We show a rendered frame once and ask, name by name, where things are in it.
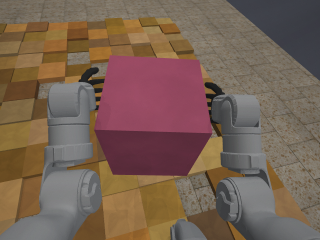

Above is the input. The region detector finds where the robot right upper arm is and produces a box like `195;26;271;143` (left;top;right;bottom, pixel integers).
215;176;320;240

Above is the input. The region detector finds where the robot right thigh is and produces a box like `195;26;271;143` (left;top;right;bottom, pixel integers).
170;221;207;240

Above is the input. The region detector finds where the robot left forearm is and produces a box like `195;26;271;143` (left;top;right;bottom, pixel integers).
39;82;97;209

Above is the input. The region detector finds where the carton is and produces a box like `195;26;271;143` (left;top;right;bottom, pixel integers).
94;55;213;176

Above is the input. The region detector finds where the right robot hand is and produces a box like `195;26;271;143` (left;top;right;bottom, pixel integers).
204;82;225;124

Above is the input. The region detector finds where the robot left upper arm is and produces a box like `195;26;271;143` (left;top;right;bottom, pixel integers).
0;169;102;240

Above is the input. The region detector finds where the robot right forearm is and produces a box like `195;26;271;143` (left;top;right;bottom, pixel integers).
211;94;276;209

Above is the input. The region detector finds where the robot right shin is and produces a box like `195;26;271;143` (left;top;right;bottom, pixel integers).
176;218;186;223

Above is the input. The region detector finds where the left robot hand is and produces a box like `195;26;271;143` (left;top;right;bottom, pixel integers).
78;67;105;111

